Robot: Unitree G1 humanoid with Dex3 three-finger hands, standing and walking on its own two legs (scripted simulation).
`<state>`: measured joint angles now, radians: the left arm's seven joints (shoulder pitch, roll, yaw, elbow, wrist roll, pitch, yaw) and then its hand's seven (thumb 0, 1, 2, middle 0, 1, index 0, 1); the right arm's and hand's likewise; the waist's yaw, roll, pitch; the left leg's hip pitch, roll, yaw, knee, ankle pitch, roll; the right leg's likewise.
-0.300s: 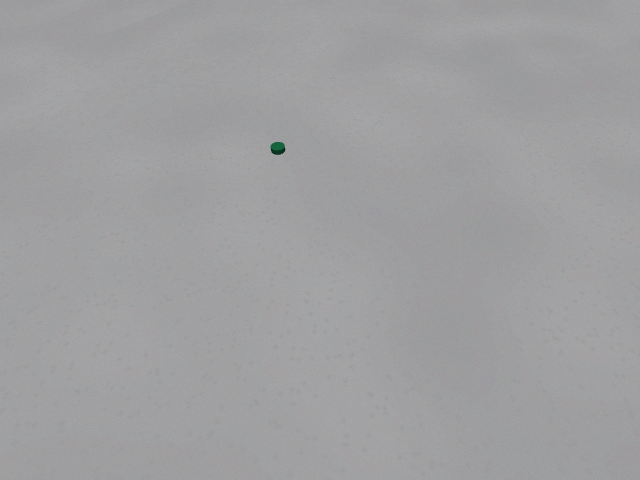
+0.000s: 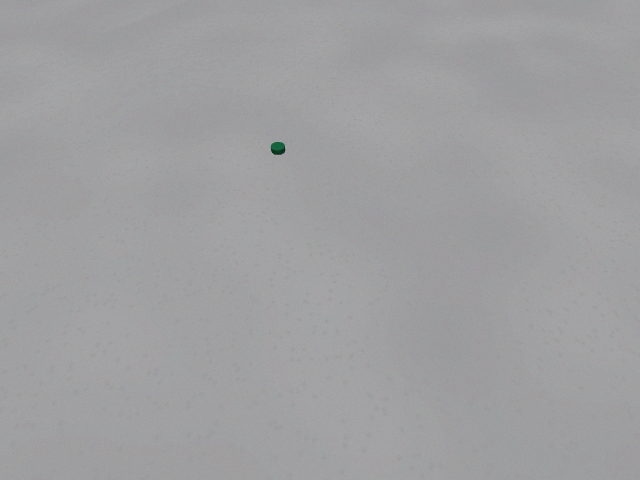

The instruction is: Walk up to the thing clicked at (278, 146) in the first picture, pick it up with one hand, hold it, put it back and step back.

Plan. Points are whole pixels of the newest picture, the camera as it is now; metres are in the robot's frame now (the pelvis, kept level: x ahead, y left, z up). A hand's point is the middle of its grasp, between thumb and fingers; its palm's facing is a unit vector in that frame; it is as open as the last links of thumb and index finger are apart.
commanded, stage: stand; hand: left
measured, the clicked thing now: (278, 148) +1.74 +0.18 -0.77
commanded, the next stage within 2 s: walk up in 0.82 s
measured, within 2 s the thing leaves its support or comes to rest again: neither
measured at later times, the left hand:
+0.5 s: hand out of the picture +0.08 +0.25 -0.16, palm faces -0.03 -0.94 -0.34, open 7.4 cm
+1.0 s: hand out of the picture +0.09 +0.30 -0.14, palm faces +0.22 -0.92 -0.32, open 7.3 cm
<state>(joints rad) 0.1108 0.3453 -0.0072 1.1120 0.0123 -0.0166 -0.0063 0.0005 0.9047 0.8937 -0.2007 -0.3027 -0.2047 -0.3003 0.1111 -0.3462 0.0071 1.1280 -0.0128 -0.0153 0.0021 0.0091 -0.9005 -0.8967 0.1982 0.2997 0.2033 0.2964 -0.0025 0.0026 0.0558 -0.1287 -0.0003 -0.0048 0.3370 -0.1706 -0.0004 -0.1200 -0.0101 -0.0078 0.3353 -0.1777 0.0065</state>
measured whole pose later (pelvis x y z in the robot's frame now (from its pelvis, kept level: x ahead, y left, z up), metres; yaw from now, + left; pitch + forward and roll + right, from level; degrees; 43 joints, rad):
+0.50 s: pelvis +0.00 +0.00 +0.00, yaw +0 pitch -2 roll +0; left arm 0.12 0.35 -0.01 1.11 0.01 -0.01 -0.01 0.00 0.90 0.89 -0.20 -0.30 -0.20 -0.30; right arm 0.11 -0.35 0.01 1.13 -0.01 -0.02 0.00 0.01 -0.90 -0.90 0.20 0.30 0.20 0.30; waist 0.00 0.00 0.05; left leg -0.12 -0.01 -0.01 0.32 -0.17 0.00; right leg -0.11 -0.02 -0.01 0.33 -0.18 0.01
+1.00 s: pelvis +0.02 +0.00 +0.00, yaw +11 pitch -1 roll +0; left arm 0.11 0.42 0.10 0.93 0.05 -0.03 -0.09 0.00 0.90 0.89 -0.20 -0.30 -0.21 -0.30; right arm 0.23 -0.40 -0.06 1.07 -0.03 0.00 0.07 0.01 -0.90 -0.90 0.20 0.30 0.20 0.30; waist 0.05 -0.05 0.04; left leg -0.44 0.03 0.06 0.81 -0.38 0.00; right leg -0.07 -0.08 -0.19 0.35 -0.27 -0.02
